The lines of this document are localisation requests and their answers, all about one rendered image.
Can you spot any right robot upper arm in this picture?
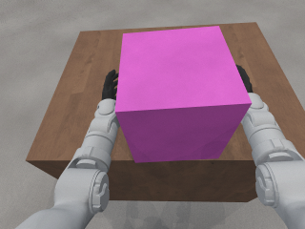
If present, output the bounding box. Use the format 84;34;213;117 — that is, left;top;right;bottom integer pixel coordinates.
255;160;305;229

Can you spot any right robot forearm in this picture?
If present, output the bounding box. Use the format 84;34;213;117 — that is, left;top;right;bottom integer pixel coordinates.
241;93;305;167

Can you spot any robot left hand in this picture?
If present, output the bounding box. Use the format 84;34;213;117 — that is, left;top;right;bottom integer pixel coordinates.
101;69;119;100

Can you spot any left robot forearm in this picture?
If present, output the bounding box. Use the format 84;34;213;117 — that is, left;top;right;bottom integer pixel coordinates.
53;98;120;203

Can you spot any left robot upper arm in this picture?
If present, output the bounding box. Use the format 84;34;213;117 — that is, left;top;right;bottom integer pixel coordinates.
15;168;110;229

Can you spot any pedestal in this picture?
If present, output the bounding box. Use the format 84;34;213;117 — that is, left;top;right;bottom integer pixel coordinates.
26;22;305;202

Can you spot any carton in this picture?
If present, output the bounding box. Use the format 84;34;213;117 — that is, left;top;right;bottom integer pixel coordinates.
114;26;252;163

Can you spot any robot right hand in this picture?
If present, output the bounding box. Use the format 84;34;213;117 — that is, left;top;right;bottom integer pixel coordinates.
235;64;254;93

